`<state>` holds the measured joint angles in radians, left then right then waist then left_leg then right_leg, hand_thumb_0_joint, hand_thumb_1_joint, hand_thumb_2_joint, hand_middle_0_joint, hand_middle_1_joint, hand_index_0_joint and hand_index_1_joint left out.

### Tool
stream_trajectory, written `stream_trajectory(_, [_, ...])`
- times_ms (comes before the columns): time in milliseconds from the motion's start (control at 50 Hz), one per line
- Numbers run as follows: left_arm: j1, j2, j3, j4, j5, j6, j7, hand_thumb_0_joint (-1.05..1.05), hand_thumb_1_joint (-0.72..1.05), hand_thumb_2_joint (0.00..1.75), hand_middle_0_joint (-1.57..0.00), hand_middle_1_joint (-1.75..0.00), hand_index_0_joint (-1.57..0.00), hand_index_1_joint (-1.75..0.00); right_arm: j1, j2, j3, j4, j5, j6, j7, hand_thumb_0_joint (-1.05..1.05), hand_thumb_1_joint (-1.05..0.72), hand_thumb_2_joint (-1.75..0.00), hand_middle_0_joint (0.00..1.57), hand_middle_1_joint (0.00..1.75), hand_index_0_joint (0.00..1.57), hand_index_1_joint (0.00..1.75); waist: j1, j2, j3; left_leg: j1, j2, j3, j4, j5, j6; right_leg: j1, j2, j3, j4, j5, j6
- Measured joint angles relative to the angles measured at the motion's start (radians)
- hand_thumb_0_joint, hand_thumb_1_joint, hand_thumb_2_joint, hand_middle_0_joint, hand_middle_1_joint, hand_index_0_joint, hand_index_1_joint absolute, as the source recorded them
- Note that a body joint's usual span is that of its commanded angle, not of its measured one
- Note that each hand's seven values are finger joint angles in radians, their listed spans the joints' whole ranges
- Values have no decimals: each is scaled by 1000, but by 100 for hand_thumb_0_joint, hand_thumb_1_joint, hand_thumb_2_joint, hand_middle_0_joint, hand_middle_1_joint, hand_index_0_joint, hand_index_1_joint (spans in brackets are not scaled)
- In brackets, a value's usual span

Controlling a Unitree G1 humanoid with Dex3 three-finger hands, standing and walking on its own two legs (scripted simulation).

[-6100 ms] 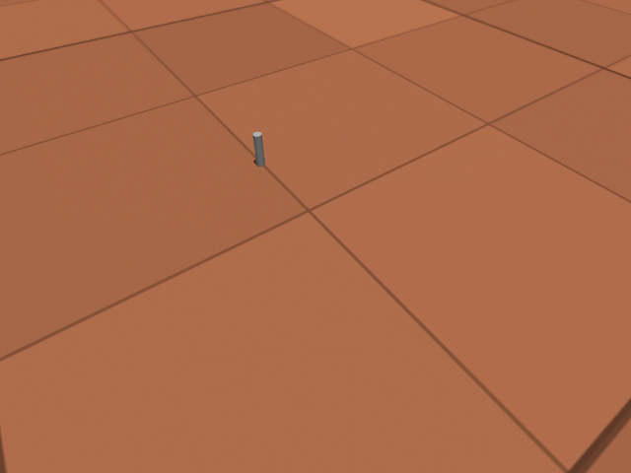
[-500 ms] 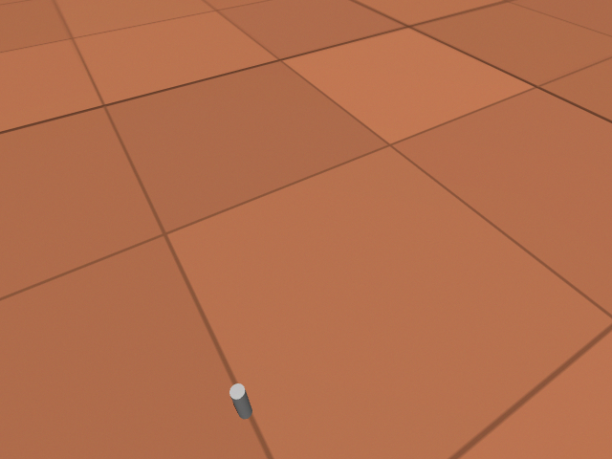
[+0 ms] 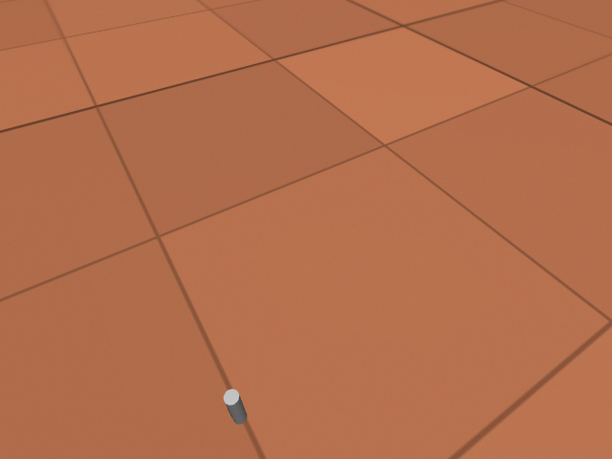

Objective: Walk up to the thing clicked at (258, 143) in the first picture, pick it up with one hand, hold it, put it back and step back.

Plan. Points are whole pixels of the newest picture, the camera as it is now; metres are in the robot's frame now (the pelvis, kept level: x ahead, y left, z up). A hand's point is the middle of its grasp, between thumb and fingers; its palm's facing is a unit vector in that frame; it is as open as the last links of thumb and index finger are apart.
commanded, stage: stand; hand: left
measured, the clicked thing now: (236, 407) +0.41 +0.22 -0.69
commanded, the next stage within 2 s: go down in 1.80 s
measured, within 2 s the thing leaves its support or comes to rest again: neither
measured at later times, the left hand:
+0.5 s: hand out of the picture +0.08 +0.24 -0.16, palm faces -0.02 -0.94 -0.34, open 7.4 cm
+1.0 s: hand out of the picture +0.08 +0.24 -0.16, palm faces -0.02 -0.94 -0.34, open 7.4 cm
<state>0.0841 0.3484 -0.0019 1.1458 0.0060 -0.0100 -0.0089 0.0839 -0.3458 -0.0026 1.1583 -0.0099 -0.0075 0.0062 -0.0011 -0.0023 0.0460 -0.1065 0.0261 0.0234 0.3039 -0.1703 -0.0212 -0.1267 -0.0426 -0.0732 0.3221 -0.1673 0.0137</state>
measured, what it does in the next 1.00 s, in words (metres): stands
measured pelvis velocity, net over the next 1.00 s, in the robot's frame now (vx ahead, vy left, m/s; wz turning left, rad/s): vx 0.00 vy -0.01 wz -0.01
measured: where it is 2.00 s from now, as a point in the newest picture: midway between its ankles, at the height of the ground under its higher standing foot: outside the picture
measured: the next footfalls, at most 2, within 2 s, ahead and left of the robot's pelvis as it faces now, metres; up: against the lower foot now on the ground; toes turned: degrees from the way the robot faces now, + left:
none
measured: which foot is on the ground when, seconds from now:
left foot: down 0.00-1.00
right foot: down 0.00-1.00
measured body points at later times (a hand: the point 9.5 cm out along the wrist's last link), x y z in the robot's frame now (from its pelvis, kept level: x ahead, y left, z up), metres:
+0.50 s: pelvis +0.00 -0.01 +0.00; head +0.01 -0.01 +0.45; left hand +0.08 +0.29 -0.13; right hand +0.08 -0.31 -0.14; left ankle +0.00 +0.13 -0.75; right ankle +0.00 -0.12 -0.75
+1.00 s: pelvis +0.00 -0.01 +0.00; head +0.01 -0.01 +0.45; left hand +0.08 +0.29 -0.13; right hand +0.08 -0.31 -0.14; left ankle +0.00 +0.13 -0.75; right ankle +0.00 -0.12 -0.75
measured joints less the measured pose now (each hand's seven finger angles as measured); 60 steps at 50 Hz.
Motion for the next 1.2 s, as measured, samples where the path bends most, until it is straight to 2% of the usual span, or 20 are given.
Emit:
stream_trajectory(580, [14,1,-1,-2,0,1,2,0,90,90,-21,-30,-20,-30,11,-3,5,-12,-1,4,-2,0,-90,-90,20,30,20,30,4,7,-1,11,19,-5,-2,-6,-16,12,19,-6,-4,-7,-16])
stream_trajectory(1200, [20,3,-2,-8,-1,4,-2,0,90,90,-21,-30,-20,-30,26,-7,11,-18,-2,1,-3,0,-90,-90,20,30,20,30,8,8,-2,16,22,3,-5,-7,-17,9,22,3,2,-10,-18])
